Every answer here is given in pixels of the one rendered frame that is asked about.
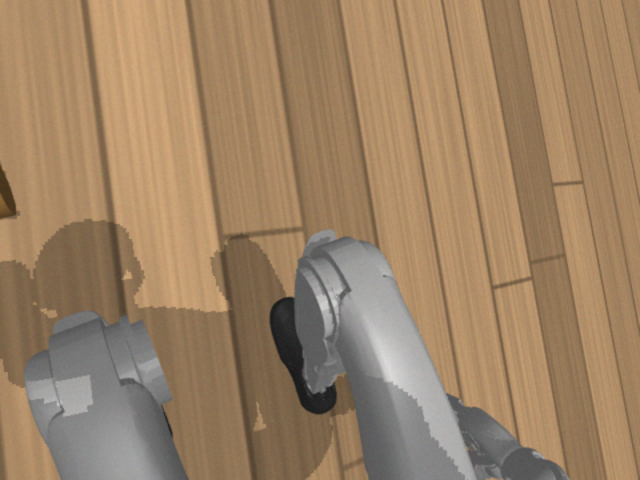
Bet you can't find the right robot hand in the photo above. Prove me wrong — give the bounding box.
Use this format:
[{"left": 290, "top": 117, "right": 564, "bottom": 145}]
[{"left": 446, "top": 393, "right": 523, "bottom": 480}]

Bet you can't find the right robot foot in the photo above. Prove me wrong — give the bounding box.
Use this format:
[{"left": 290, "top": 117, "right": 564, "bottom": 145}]
[{"left": 270, "top": 297, "right": 337, "bottom": 414}]

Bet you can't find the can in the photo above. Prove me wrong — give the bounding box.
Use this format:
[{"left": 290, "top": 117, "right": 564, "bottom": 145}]
[{"left": 0, "top": 165, "right": 16, "bottom": 218}]

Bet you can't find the right robot arm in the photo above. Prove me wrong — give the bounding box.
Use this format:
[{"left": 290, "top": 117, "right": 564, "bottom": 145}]
[{"left": 501, "top": 447, "right": 570, "bottom": 480}]

